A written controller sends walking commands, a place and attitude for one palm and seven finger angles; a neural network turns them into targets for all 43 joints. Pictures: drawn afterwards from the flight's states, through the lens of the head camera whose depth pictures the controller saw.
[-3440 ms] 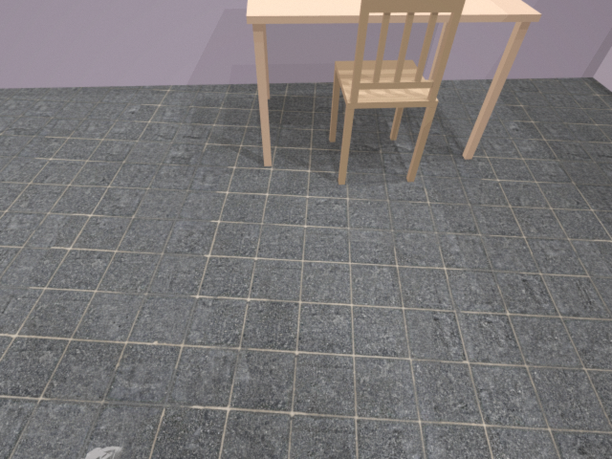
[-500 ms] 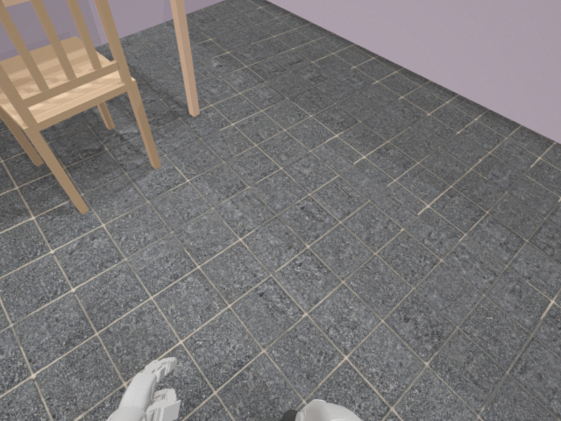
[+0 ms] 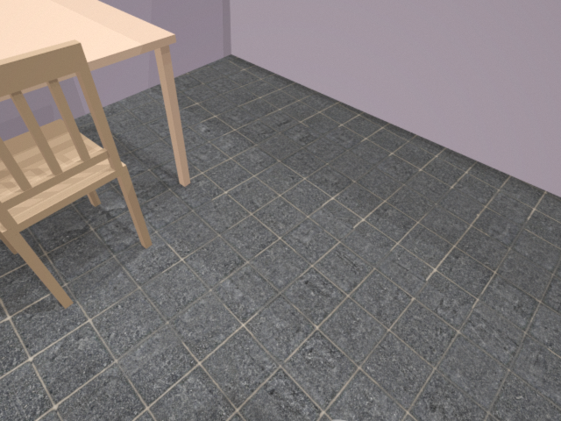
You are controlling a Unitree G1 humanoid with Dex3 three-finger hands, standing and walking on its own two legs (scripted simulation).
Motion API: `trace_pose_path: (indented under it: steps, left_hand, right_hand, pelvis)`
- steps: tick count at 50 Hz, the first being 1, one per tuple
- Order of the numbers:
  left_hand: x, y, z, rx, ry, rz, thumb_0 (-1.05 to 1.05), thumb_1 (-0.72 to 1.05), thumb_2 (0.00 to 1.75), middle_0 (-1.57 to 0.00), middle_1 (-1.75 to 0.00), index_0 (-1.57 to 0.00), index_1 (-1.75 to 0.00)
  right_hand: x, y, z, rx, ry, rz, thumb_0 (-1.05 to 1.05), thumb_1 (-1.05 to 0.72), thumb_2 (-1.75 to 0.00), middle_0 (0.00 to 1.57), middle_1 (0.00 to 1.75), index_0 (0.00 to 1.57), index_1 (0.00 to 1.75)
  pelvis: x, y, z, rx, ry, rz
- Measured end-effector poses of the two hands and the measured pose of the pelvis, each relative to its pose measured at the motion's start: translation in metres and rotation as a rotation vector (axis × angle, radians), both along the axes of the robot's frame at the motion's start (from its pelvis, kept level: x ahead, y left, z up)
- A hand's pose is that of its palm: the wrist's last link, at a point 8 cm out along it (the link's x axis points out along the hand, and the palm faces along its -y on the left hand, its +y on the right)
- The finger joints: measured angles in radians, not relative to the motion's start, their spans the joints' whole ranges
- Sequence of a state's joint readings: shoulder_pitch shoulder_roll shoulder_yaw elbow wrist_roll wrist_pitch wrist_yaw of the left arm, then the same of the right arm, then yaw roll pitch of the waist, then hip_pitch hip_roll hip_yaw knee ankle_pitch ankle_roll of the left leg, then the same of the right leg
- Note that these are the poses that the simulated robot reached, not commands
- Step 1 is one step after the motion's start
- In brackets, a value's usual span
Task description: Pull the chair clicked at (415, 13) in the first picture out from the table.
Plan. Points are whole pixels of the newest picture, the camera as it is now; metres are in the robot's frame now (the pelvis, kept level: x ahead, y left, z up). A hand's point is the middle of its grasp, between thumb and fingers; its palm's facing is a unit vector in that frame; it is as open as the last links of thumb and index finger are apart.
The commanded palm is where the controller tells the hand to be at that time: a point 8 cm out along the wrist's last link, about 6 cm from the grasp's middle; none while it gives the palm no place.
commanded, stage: walk to a spot facing it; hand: left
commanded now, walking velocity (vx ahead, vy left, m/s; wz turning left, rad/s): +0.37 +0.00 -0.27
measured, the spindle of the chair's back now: (38, 135) +0.77 +0.68 -0.10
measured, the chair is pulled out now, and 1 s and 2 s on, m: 0.00 0.00 0.00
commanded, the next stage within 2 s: turn to face it in 1.04 s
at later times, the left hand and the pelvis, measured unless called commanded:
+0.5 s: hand (225, 323) +0.33 +0.12 -0.17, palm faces -0.06 -0.97 -0.22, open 7.2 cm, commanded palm none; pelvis +0.23 -0.06 -0.01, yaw -6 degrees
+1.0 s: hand (218, 258) +0.48 +0.16 -0.18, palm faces -0.09 -0.98 -0.17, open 7.4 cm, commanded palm none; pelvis +0.46 -0.02 +0.00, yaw -10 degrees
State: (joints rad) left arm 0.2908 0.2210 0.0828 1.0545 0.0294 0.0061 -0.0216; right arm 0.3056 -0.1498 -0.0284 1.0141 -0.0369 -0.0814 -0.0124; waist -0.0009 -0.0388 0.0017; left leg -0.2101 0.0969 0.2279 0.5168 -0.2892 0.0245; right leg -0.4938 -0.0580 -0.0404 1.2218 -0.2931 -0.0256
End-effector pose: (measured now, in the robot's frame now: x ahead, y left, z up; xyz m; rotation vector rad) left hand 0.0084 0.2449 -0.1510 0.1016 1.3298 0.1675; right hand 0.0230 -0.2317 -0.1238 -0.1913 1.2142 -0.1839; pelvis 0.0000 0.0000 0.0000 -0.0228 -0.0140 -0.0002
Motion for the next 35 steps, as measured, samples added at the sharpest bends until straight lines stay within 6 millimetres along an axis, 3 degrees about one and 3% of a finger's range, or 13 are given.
trace_pose_path:
  steps: [6, 10, 14, 17, 20, 27, 31, 35]
  left_hand:
    - [0.082, -0.015, 0.009, -0.026, -0.024, -0.053, 0.01, 0.92, 0.9, -0.19, -0.3, -0.2, -0.3]
    - [0.147, -0.028, 0.008, -0.016, -0.032, -0.12, 0.01, 0.93, 0.9, -0.19, -0.3, -0.2, -0.3]
    - [0.223, -0.052, 0.002, -0.004, -0.072, -0.198, 0.01, 0.93, 0.9, -0.19, -0.3, -0.2, -0.3]
    - [0.274, -0.07, -0.007, 0.014, -0.152, -0.211, 0.01, 0.92, 0.9, -0.19, -0.3, -0.2, -0.3]
    - [0.298, -0.081, -0.004, 0.015, -0.178, -0.185, 0.01, 0.92, 0.9, -0.19, -0.3, -0.2, -0.3]
    - [0.319, -0.077, 0.013, 0.046, -0.116, -0.157, -0.01, 0.95, 0.9, -0.2, -0.3, -0.2, -0.3]
    - [0.323, -0.077, 0.011, 0.022, -0.057, -0.135, 0.0, 0.94, 0.9, -0.2, -0.3, -0.2, -0.3]
    - [0.328, -0.073, 0.002, -0.014, 0.005, -0.088, 0.0, 0.92, 0.9, -0.2, -0.3, -0.2, -0.3]
  right_hand:
    - [-0.015, 0.027, -0.004, 0.076, 0.168, -0.108, 0.0, -0.91, -0.89, 0.2, 0.3, 0.2, 0.3]
    - [-0.023, 0.037, -0.009, 0.124, 0.277, -0.193, 0.0, -0.91, -0.89, 0.2, 0.3, 0.2, 0.3]
    - [-0.023, 0.036, -0.019, 0.165, 0.387, -0.271, 0.0, -0.91, -0.89, 0.2, 0.3, 0.2, 0.3]
    - [-0.01, 0.025, -0.032, 0.191, 0.461, -0.292, 0.0, -0.91, -0.89, 0.2, 0.3, 0.2, 0.3]
    - [0.034, 0.002, -0.037, 0.175, 0.436, -0.276, 0.0, -0.91, -0.89, 0.2, 0.3, 0.2, 0.3]
    - [0.203, -0.052, -0.023, 0.081, 0.108, -0.191, 0.0, -0.91, -0.9, 0.2, 0.3, 0.2, 0.3]
    - [0.291, -0.066, -0.009, 0.048, -0.03, -0.138, 0.0, -0.92, -0.9, 0.2, 0.3, 0.2, 0.3]
    - [0.368, -0.064, 0.0, 0.028, -0.104, -0.062, 0.0, -0.92, -0.9, 0.2, 0.3, 0.2, 0.3]
  pelvis:
    - [0.052, 0.001, 0.007, 0.012, 0.014, -0.042]
    - [0.091, -0.008, 0.003, 0.022, 0.017, -0.069]
    - [0.135, -0.024, -0.009, 0.027, 0.016, -0.096]
    - [0.17, -0.043, -0.026, 0.034, 0.009, -0.104]
    - [0.194, -0.053, -0.024, 0.023, -0.005, -0.104]
    - [0.251, -0.061, -0.003, 0.007, 0.007, -0.107]
    - [0.286, -0.058, 0.001, 0.0, 0.007, -0.105]
    - [0.324, -0.05, -0.001, -0.012, 0.0, -0.094]
